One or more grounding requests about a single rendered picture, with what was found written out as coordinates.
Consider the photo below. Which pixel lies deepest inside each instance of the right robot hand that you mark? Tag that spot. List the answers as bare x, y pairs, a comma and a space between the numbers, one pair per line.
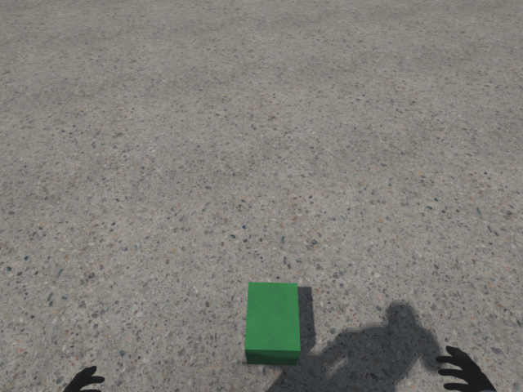
471, 373

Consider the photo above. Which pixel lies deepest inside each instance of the left robot hand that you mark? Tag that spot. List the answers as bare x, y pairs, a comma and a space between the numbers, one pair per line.
84, 378

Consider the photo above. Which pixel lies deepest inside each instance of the carton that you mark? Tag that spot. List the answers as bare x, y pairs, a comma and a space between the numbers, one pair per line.
272, 334

